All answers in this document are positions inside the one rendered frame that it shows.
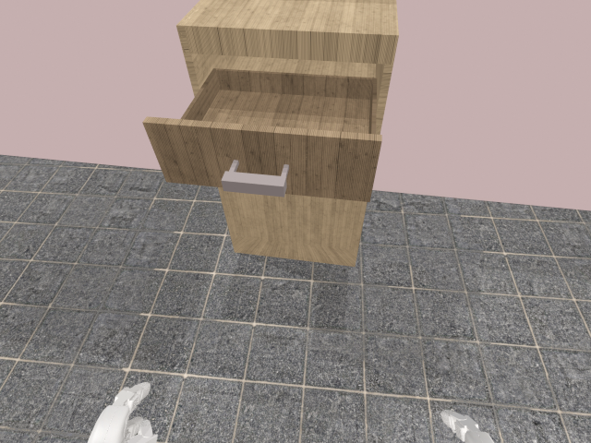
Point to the left robot hand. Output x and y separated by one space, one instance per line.
113 426

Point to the drawer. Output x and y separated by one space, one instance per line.
323 126

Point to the cabinet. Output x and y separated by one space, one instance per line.
351 38

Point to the handle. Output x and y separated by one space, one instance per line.
259 184

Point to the right robot hand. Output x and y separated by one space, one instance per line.
464 427

